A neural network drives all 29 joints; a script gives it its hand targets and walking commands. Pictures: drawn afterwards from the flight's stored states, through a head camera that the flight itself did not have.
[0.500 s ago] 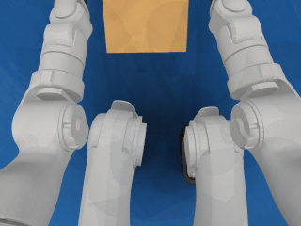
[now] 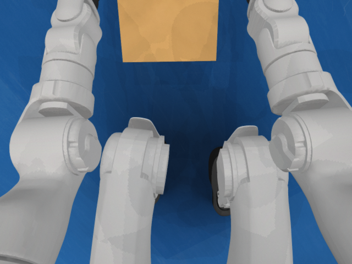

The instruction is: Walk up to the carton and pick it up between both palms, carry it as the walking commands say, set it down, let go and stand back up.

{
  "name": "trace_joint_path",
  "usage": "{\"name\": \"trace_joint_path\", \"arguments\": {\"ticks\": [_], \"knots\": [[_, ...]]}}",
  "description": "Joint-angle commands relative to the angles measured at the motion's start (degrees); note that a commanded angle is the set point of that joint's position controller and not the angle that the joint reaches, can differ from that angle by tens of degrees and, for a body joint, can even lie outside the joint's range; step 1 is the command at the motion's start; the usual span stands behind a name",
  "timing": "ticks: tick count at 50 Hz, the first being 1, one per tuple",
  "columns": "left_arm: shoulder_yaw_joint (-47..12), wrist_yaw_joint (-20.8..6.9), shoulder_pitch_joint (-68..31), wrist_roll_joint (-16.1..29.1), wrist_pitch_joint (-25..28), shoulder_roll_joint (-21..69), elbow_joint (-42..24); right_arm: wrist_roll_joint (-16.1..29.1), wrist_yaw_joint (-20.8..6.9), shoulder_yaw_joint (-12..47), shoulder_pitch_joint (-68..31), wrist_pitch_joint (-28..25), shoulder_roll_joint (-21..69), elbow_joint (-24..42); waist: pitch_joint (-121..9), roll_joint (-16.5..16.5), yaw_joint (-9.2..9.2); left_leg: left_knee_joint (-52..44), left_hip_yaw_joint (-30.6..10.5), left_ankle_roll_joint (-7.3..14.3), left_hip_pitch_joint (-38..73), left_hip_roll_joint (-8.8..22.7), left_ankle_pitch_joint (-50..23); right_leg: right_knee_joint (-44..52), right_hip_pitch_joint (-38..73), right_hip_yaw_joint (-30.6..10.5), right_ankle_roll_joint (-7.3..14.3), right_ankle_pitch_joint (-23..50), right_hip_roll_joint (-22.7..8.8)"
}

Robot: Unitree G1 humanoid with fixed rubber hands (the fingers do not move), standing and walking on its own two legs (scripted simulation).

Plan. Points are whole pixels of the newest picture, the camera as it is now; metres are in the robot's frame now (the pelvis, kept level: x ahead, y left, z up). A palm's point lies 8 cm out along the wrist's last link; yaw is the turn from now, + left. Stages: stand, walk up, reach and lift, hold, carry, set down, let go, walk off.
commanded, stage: set down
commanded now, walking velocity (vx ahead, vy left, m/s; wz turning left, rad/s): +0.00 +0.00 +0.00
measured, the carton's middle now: out of the picture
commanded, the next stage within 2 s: none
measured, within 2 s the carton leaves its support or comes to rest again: neither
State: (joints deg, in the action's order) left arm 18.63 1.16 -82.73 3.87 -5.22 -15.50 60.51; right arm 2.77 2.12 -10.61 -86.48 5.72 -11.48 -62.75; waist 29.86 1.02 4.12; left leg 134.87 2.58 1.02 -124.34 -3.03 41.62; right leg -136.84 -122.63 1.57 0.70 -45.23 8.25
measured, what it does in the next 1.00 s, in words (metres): stands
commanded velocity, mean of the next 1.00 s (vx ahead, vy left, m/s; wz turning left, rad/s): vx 0.00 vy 0.00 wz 0.00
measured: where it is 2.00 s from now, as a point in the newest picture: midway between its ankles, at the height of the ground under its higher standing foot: (186, 186)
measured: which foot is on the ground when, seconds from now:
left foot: down 0.00-1.00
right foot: down 0.00-1.00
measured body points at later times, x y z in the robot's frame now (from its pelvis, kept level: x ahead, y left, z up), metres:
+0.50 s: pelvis +0.00 +0.00 +0.00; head +0.37 +0.02 +0.23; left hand +0.53 +0.20 -0.20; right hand +0.56 -0.07 -0.20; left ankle +0.08 +0.11 -0.31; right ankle +0.07 -0.10 -0.31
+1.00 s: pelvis -0.02 +0.01 -0.01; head +0.36 +0.02 +0.22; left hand +0.50 +0.23 -0.21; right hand +0.54 -0.13 -0.22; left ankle +0.08 +0.11 -0.31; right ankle +0.07 -0.09 -0.31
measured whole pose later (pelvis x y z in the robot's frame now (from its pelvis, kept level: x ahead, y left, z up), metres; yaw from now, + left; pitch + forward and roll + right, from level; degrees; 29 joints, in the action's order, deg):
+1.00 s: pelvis -0.02 +0.01 -0.01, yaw -2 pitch +31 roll +0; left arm 7.2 4.2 -81.6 13.7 -2.9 -21.6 65.6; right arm 14.5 6.1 1.7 -85.3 5.8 -21.3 -66.3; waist 30.0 0.7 5.4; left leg 135.0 3.6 3.5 -127.7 0.7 38.0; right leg -136.1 -126.3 3.9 2.7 -40.6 4.2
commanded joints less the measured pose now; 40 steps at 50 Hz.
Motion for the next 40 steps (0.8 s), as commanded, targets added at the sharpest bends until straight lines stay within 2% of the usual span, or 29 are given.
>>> {"name": "trace_joint_path", "arguments": {"ticks": [1, 3, 4, 5, 7, 10, 12, 15, 18, 22, 23, 24, 26, 28, 29, 31, 32, 33, 34, 35, 36, 37, 38, 40], "knots": [[-16.32, -13.41, -19.45, -0.39, -3.02, 47.06, -1.08, -0.38, -9.85, 13.89, -13.53, 1.54, 47.80, 2.42, -44.54, 3.89, 1.50, -10.74, -4.40, 1.20, 18.91, -4.50, -33.07, 12.60, 18.89, -4.87, 1.55, 34.38, 0.89], [-15.90, -13.54, -18.67, -0.68, -3.11, 47.37, -0.82, -0.67, -9.82, 13.51, -13.73, 1.42, 46.44, 2.79, -44.19, 3.15, 1.00, -10.55, -4.48, 1.14, 19.77, -4.43, -33.30, 12.68, 17.42, -4.73, 1.44, 33.74, 0.91], [-15.53, -13.48, -19.07, -1.13, -2.98, 46.29, -0.78, -0.66, -9.95, 13.36, -13.56, 1.48, 47.40, 2.52, -43.85, 3.28, 1.75, -10.66, -4.55, 1.19, 19.84, -4.37, -33.33, 12.59, 17.79, -4.81, 1.36, 33.77, 0.90], [-15.59, -13.40, -19.26, -1.03, -2.97, 46.60, -0.75, -1.05, -9.95, 12.85, -13.00, 1.43, 46.66, 2.37, -43.57, 3.11, 0.89, -10.68, -4.60, 1.15, 20.51, -4.41, -33.49, 12.73, 16.99, -4.66, 1.41, 33.44, 0.96], [-14.84, -13.37, -18.83, -1.36, -3.00, 45.66, -0.55, -1.21, -9.89, 12.64, -12.86, 1.56, 46.22, 1.84, -43.43, 3.38, 1.30, -10.63, -4.56, 1.05, 19.75, -4.30, -32.86, 12.57, 17.69, -4.83, 1.37, 33.45, 0.79], [-14.46, -13.29, -19.30, -1.24, -2.92, 45.45, -0.43, -1.95, -9.66, 11.96, -13.00, 1.34, 44.89, 2.22, -43.28, 3.42, 0.73, -10.53, -4.67, 0.73, 19.94, -4.21, -33.28, 12.63, 18.34, -4.99, 1.52, 33.70, 0.74], [-14.08, -13.01, -18.46, -1.96, -2.80, 44.37, -0.05, -1.35, -9.84, 12.08, -13.31, 1.18, 44.71, 2.47, -43.51, 2.94, 1.73, -10.53, -4.71, 0.88, 20.73, -4.19, -33.57, 12.28, 17.93, -4.79, 1.31, 33.68, 0.71], [-13.86, -12.62, -18.08, -1.36, -2.25, 42.35, -0.29, -1.83, -9.16, 11.23, -12.27, 0.86, 41.70, 2.17, -44.60, 2.99, 1.08, -10.22, -4.87, 0.59, 21.99, -3.99, -34.67, 12.28, 18.14, -4.63, 1.09, 34.01, 0.39], [-12.71, -11.65, -17.81, -2.24, -1.77, 38.84, -0.17, -1.85, -8.49, 10.31, -12.54, 0.45, 39.15, 2.17, -44.55, 2.62, 2.29, -10.30, -4.84, 0.39, 22.56, -3.76, -35.17, 12.19, 17.93, -4.67, 0.83, 34.02, 0.24], [-10.88, -10.04, -15.86, -2.51, -0.81, 33.19, 0.90, -2.64, -6.61, 8.31, -11.15, -0.35, 31.62, 1.41, -45.80, 2.27, 1.94, -10.12, -4.56, -0.36, 23.25, -3.51, -35.51, 12.04, 19.57, -4.31, 0.56, 34.71, -0.15], [-10.17, -9.47, -15.05, -2.31, -0.50, 30.97, 1.34, -2.63, -5.94, 8.42, -11.26, -0.60, 29.57, 2.02, -46.44, 3.20, 2.40, -10.36, -4.61, -0.39, 23.17, -3.46, -35.55, 11.93, 20.37, -4.11, 0.25, 34.97, -0.25], [-9.52, -8.65, -15.41, -2.25, -0.05, 27.63, 1.31, -2.65, -5.25, 7.42, -10.92, -0.76, 26.79, 1.62, -46.87, 2.82, 1.93, -10.26, -4.71, -0.48, 23.50, -3.30, -35.34, 11.81, 20.06, -3.87, 0.11, 34.56, -0.36], [-7.69, -7.13, -13.20, -2.58, 0.58, 21.73, 2.02, -2.80, -3.72, 6.33, -9.77, -1.03, 20.88, 2.04, -47.90, 2.83, 2.47, -10.64, -4.61, -0.84, 23.97, -3.10, -35.25, 12.08, 21.33, -3.74, -0.37, 34.61, -0.67], [-5.39, -4.77, -11.18, -2.88, 1.40, 12.94, 3.05, -2.89, -1.57, 4.85, -9.03, -1.42, 11.44, 2.45, -49.97, 2.71, 2.77, -10.83, -4.44, -1.23, 24.95, -2.80, -35.76, 12.17, 22.02, -3.63, -0.65, 34.80, -0.96], [-4.35, -3.29, -10.90, -2.72, 1.86, 7.84, 2.99, -3.15, -0.13, 3.53, -8.83, -1.84, 5.26, 2.79, -51.75, 2.48, 2.13, -10.38, -4.72, -1.63, 25.87, -2.53, -37.23, 12.10, 21.86, -3.70, -0.69, 35.71, -1.30], [-4.12, -0.69, -9.64, -1.78, 3.04, -0.13, 2.18, -2.04, 2.21, 2.89, -7.96, -2.55, -1.79, 3.37, -55.79, 2.00, 2.78, -10.52, -5.14, -1.92, 28.94, -2.24, -40.45, 12.29, 22.22, -3.45, -1.38, 36.95, -1.58], [-3.31, 0.52, -10.18, -1.58, 3.61, -3.56, 0.85, -1.54, 3.30, 2.11, -8.19, -3.03, -4.55, 4.74, -58.34, 1.45, 2.22, -10.27, -5.35, -2.19, 29.18, -2.16, -41.21, 12.33, 22.70, -3.61, -1.42, 38.20, -1.59], [-3.09, 1.45, -11.37, -0.71, 4.36, -5.61, 0.08, -0.27, 3.96, 2.80, -9.92, -3.53, -5.94, 6.72, -61.65, 2.03, 3.37, -9.59, -5.69, -2.30, 30.46, -2.02, -44.32, 11.88, 23.89, -4.11, -1.73, 41.23, -1.77], [-3.28, 2.35, -12.82, 0.71, 4.91, -7.54, -0.76, 0.26, 4.79, 2.78, -11.77, -4.03, -7.87, 8.37, -64.28, 2.71, 2.65, -9.03, -5.98, -2.24, 30.47, -1.90, -45.65, 11.81, 25.10, -4.42, -1.90, 42.81, -1.92], [-2.81, 3.10, -14.02, 1.69, 5.79, -9.69, -2.96, 1.67, 5.19, 3.69, -12.93, -4.60, -8.95, 9.28, -67.69, 2.54, 4.06, -8.79, -5.54, -2.40, 31.14, -2.01, -48.52, 11.43, 26.85, -5.27, -2.06, 46.27, -1.98], [-3.95, 3.53, -15.70, 3.46, 6.52, -10.92, -4.72, 3.48, 5.18, 5.00, -14.37, -4.91, -8.33, 9.86, -70.83, 3.93, 3.83, -8.81, -6.32, -1.84, 32.25, -1.62, -50.64, 11.13, 26.85, -5.33, -2.35, 47.19, -2.15], [-5.15, 3.69, -17.61, 5.07, 7.16, -11.47, -7.57, 5.04, 5.09, 6.06, -14.98, -5.10, -7.94, 9.97, -73.79, 3.81, 3.50, -8.84, -6.34, -1.71, 32.29, -1.52, -51.57, 10.98, 28.66, -5.94, -1.99, 49.20, -2.34], [-6.31, 4.04, -18.62, 6.20, 7.47, -12.16, -8.46, 6.18, 5.02, 7.01, -15.88, -5.14, -7.41, 10.42, -75.72, 4.00, 3.58, -9.10, -6.97, -1.46, 33.93, -1.28, -53.22, 10.68, 27.64, -5.58, -2.18, 48.40, -2.36], [-8.82, 3.80, -18.81, 7.86, 7.34, -11.42, -7.64, 8.80, 4.45, 9.78, -16.61, -4.47, -6.34, 8.04, -75.51, 3.24, 4.95, -8.90, -6.97, -0.92, 34.97, -0.44, -53.83, 10.98, 25.37, -6.19, -1.95, 46.53, -2.60]]}}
